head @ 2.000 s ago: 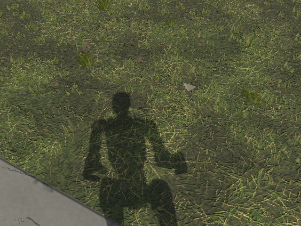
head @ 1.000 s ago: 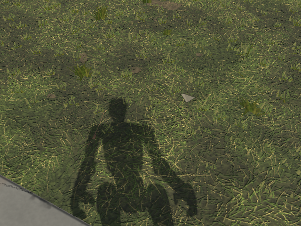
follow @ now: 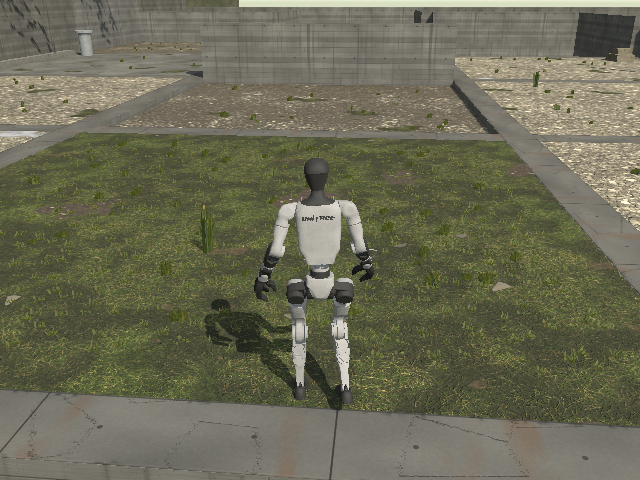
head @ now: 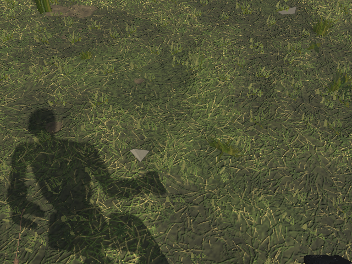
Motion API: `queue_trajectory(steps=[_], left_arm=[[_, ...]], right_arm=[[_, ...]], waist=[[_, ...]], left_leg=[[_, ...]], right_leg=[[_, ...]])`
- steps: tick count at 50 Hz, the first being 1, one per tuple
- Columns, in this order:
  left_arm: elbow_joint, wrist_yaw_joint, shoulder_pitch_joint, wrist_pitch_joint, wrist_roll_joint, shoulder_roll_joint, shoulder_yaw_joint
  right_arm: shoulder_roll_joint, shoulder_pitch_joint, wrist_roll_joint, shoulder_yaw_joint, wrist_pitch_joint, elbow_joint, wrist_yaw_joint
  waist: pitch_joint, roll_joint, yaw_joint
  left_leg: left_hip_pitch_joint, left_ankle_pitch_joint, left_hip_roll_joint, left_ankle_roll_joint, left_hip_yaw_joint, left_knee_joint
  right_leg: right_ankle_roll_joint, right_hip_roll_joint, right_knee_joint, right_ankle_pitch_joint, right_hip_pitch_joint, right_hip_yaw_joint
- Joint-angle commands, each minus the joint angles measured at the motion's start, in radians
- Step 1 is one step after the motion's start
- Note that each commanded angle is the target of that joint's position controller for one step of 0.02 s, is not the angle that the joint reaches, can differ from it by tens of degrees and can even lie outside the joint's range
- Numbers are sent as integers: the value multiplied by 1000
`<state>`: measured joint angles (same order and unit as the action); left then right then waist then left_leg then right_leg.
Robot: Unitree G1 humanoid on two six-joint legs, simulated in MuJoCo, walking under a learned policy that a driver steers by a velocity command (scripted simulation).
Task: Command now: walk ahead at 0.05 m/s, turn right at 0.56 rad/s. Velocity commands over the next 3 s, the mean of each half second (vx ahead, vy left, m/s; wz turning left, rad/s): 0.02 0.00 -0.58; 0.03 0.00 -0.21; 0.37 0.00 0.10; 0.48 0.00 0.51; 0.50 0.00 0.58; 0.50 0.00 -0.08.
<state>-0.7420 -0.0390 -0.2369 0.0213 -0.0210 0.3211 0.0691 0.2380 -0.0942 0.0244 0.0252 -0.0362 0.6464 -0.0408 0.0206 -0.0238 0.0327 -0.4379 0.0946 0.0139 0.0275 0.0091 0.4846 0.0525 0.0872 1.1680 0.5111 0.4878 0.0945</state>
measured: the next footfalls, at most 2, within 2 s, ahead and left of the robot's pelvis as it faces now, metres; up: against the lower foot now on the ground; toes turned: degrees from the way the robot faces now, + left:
right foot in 0.30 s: +0.03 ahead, -0.14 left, +0.00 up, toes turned -14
left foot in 0.76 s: +0.09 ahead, +0.08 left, +0.00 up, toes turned -22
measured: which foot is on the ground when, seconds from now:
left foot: down 0.00-0.30, up 0.32-0.74, down 0.76-1.00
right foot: up 0.00-0.28, down 0.30-1.00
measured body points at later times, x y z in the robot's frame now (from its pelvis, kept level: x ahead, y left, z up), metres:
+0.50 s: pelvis +0.00 -0.04 +0.01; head +0.02 -0.09 +0.46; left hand +0.21 +0.19 -0.06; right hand +0.07 -0.36 -0.11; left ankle +0.06 +0.11 -0.64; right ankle -0.01 -0.13 -0.73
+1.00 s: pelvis +0.02 -0.02 +0.00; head +0.02 -0.02 +0.45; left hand +0.24 +0.18 -0.10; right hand +0.07 -0.30 -0.10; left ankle +0.05 +0.09 -0.73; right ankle -0.01 -0.13 -0.73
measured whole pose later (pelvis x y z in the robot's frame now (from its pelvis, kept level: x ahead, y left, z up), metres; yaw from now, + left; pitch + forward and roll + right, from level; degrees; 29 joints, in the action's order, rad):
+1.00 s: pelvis +0.02 -0.02 +0.00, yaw -21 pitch +0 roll +1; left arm -0.68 -0.01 -0.26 0.01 0.00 0.25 0.05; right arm 0.21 -0.20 0.00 0.04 -0.02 0.71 -0.02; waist -0.02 -0.01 0.01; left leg -0.23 0.32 0.01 0.02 0.00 0.55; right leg -0.02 0.04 0.63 0.38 0.30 0.07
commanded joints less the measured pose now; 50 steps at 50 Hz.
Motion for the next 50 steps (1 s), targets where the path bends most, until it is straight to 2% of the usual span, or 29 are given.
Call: queue_trajectory(steps=[1,3,8,12,14,15,16,17,18,19,20,21,22,24,28,33,35,37,38,39,40,41,42,44,45,46,47,48,50], left_arm=[[59,-6,-80,29,3,77,29],[84,-5,-63,25,5,38,18],[141,14,9,18,12,21,3],[159,34,-1,25,10,50,15],[135,40,-78,28,13,52,27],[121,37,-122,29,17,77,41],[137,21,-140,29,20,178,67],[178,19,-99,19,44,257,76],[187,21,-81,-1,64,211,66],[192,20,-14,-15,55,177,54],[204,17,50,-20,32,145,46],[212,16,81,-21,16,121,35],[215,12,84,-20,17,106,27],[213,6,64,-19,25,94,19],[194,-3,17,-14,25,97,20],[187,11,24,0,33,112,21],[183,14,41,2,27,100,16],[176,13,68,3,12,72,5],[167,11,36,-5,17,52,-1],[166,14,-2,-15,41,22,-8],[169,17,-19,-24,36,15,-5],[162,16,14,-26,49,49,0],[167,16,57,-25,45,56,7],[168,17,69,-14,45,39,9],[157,21,49,-13,43,13,3],[148,23,39,-14,37,4,2],[144,25,33,-19,30,12,8],[146,28,36,-28,23,13,11],[152,34,58,-53,10,4,12]], right_arm=[[136,11,9,40,11,-68,-10],[132,-11,12,44,13,-57,-14],[174,-10,-4,68,24,-43,-18],[201,-20,-24,82,32,-20,-8],[193,-17,-42,84,39,-5,-7],[161,-63,-44,79,44,18,-5],[95,-82,-18,63,46,8,5],[102,1,0,66,33,-55,-1],[139,73,-6,78,29,-65,-6],[155,49,-17,87,34,-48,-9],[153,10,-10,92,42,-15,-18],[152,-12,0,94,45,-5,-22],[146,-22,1,94,44,-6,-20],[131,-34,-10,88,38,-4,-15],[99,13,-18,66,33,-16,-7],[106,11,-33,61,28,-19,15],[102,-4,-36,59,22,-16,21],[79,-57,-29,53,11,3,31],[105,-76,-12,56,5,3,30],[171,-97,7,66,4,-8,26],[172,-39,7,65,6,7,30],[99,12,-1,46,3,-18,33],[89,11,-3,44,1,-17,33],[111,-6,-9,48,-6,-16,32],[95,-26,-6,41,-9,-9,29],[95,-44,-8,42,-6,-5,25],[125,-67,-16,52,1,-5,20],[150,-103,-23,60,6,1,14],[187,-142,-34,71,7,10,10]], waist=[[-101,134,1],[-113,161,-12],[-164,168,-37],[-152,189,-33],[-155,166,8],[-132,106,15],[-89,-167,-10],[-55,-284,3],[-77,-190,35],[-55,-150,-10],[-62,-104,-39],[-74,-112,-49],[-91,-113,-57],[-121,-102,-56],[-131,-126,-14],[-99,-144,9],[-94,-135,1],[-97,-104,-46],[-119,-69,-41],[-155,72,-8],[-118,243,47],[-100,217,21],[-89,200,2],[-66,163,-13],[-82,150,-12],[-59,139,-23],[-27,152,-36],[9,169,-48],[80,189,-61]], left_leg=[[161,-73,-241,179,201,-193],[179,-105,-238,201,144,-203],[215,-122,-302,235,93,-204],[217,-47,-325,209,62,-183],[174,4,-301,149,10,-103],[88,104,-257,74,-49,1],[-157,359,-133,-46,-173,309],[-352,569,-6,-90,-71,517],[-343,519,-24,-80,35,648],[-338,405,-40,-69,60,674],[-322,324,-50,-74,66,674],[-299,270,-43,-87,58,698],[-261,238,-31,-96,53,730],[-238,198,-18,-105,47,718],[-197,194,-29,-118,42,481],[-19,301,-23,-100,18,285],[39,290,-21,-88,16,181],[187,79,-16,-60,3,-87],[300,-52,-68,-38,50,-123],[398,-283,-204,13,167,-92],[296,-235,-255,112,229,-94],[241,-122,-239,132,232,-125],[239,-30,-197,100,201,-120],[219,71,-158,59,164,-115],[212,187,-140,44,144,-123],[199,351,-120,41,136,-135],[196,502,-129,61,166,-155],[196,627,-179,98,241,-200],[174,715,-299,180,401,-270]], right_leg=[[44,-88,112,-97,104,-35],[46,-93,30,-114,90,-63],[19,-144,-209,-138,-9,-87],[-37,-132,-396,-155,-114,-128],[-89,-89,-590,-249,-245,-170],[-127,-90,-694,-310,-336,-120],[-223,-325,-819,-478,-444,229],[-400,-490,-855,-624,-375,465],[-402,-453,-884,-508,-324,431],[-331,-388,-876,-446,-299,343],[-272,-333,-856,-416,-291,282],[-255,-309,-841,-475,-276,245],[-255,-288,-828,-535,-258,223],[-259,-271,-810,-591,-286,200],[-262,-270,-788,-595,-370,209],[-297,-287,-774,-569,-299,270],[-296,-285,-755,-613,-300,294],[-251,-243,-723,-608,-269,275],[-198,-213,-713,-514,-220,260],[-137,-133,-605,-331,-147,179],[-80,-64,-621,-166,-132,60],[-47,-88,-632,-183,-184,51],[-43,-82,-638,-237,-189,43],[-49,-86,-648,-306,-202,52],[-57,-81,-660,-263,-228,44],[-67,-61,-649,-183,-211,22],[-76,-33,-599,-77,-156,-18],[-79,-25,-540,-35,-92,-55],[-80,-65,-448,-74,-22,-90]])
Over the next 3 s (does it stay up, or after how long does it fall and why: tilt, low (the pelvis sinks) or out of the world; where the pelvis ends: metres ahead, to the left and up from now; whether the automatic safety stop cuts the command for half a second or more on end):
stays up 1.00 0.03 0.01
